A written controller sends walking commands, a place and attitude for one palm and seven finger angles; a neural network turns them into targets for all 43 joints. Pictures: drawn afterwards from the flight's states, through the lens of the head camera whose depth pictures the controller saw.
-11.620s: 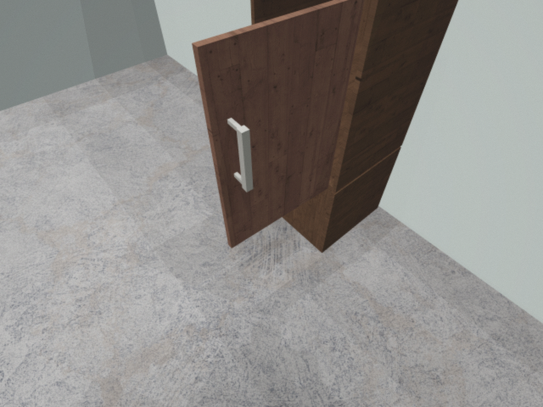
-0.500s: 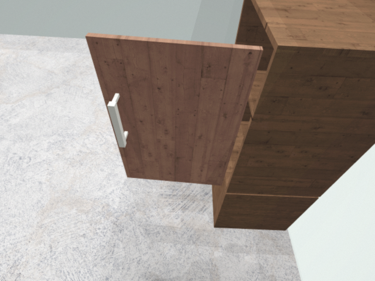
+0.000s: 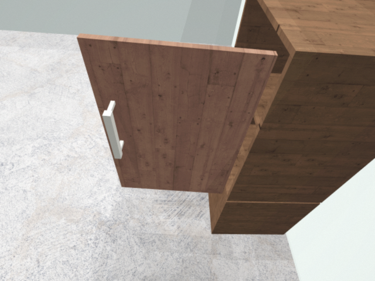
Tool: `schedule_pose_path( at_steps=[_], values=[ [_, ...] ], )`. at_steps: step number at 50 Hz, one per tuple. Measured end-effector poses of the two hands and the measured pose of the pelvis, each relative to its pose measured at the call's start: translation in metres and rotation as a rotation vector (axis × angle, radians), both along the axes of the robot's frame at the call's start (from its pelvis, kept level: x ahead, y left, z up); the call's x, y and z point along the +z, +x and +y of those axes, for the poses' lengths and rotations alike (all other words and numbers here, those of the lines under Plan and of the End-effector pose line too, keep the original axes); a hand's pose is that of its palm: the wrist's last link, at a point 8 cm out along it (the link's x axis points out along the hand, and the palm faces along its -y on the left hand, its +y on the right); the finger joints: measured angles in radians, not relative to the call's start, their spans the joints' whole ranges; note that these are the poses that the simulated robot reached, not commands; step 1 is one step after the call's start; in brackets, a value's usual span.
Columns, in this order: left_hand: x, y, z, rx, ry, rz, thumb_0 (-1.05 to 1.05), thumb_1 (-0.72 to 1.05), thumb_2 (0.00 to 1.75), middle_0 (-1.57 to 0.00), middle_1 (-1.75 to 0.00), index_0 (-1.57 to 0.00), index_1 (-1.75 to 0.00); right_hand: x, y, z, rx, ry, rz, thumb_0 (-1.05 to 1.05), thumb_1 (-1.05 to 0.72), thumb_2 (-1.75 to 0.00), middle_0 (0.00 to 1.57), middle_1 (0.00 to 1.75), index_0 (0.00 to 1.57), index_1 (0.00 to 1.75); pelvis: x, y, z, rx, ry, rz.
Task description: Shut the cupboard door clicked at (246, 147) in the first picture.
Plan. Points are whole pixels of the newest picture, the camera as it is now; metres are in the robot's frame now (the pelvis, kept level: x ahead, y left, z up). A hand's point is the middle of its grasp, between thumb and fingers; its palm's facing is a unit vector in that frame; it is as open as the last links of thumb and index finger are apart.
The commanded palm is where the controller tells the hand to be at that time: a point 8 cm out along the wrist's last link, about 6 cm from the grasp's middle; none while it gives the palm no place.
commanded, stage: come to a stop and stand still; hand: left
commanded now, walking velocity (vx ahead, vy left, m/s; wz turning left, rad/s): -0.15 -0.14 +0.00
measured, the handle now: (115, 131) +0.46 +0.23 +0.02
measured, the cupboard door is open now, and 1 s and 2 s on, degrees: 87 87 87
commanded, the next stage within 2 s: look again from close up in 0.82 s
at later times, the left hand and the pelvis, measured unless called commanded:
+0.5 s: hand out of the picture +0.10 +0.17 -0.18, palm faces +0.03 -0.98 -0.19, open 7.4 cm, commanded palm none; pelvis +0.03 +0.00 +0.00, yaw +1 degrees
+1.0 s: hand out of the picture +0.03 +0.19 -0.16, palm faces +0.02 -0.97 -0.25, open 7.4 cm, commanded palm none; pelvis +0.04 +0.00 +0.01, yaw +0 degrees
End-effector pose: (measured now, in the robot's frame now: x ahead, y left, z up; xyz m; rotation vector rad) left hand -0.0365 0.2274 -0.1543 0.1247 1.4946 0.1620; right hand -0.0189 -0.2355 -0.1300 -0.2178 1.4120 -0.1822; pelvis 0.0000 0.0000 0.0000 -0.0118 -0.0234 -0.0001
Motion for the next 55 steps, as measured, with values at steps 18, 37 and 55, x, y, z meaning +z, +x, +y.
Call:
schedule_pose_path(
  at_steps=[18,37,55],
  values=[
    [0.012,0.138,-0.005,-0.044,0.042,-0.277,0.01,0.91,0.90,-0.20,-0.30,-0.20,-0.30,-0.013,0.021,0.017,-0.096,0.056,0.063,0.00,-0.91,-0.90,0.20,0.30,0.21,0.30,-0.001,0.032,-0.007,0.029,-0.004,0.004],
    [0.017,0.089,0.014,-0.030,0.050,-0.164,0.01,0.91,0.90,-0.20,-0.30,-0.20,-0.30,-0.002,0.108,0.013,0.050,0.042,-0.180,0.00,-0.91,-0.90,0.20,0.30,0.20,0.30,0.005,0.039,0.009,0.020,0.002,0.016],
    [0.030,0.067,-0.002,-0.031,0.061,-0.080,0.01,0.91,0.90,-0.20,-0.30,-0.20,-0.30,-0.018,0.061,0.014,0.028,0.115,-0.041,0.00,-0.92,-0.90,0.20,0.30,0.20,0.30,0.008,0.044,-0.002,0.004,0.026,0.006]
  ],
)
